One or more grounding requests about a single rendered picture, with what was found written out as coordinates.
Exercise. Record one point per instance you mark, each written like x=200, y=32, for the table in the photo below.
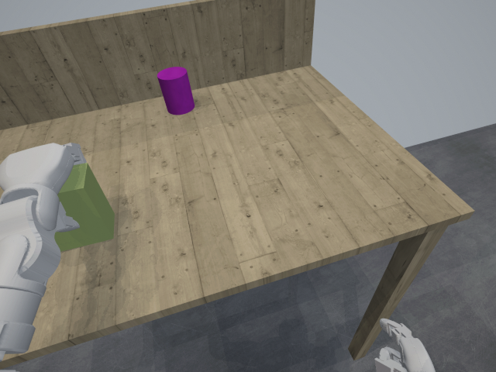
x=273, y=173

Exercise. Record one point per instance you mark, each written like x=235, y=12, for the right robot hand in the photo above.
x=412, y=357

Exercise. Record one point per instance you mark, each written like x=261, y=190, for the sponge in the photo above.
x=84, y=201

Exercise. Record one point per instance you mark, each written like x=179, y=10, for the left robot forearm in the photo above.
x=29, y=255

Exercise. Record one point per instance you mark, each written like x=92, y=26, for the left robot hand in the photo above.
x=49, y=165

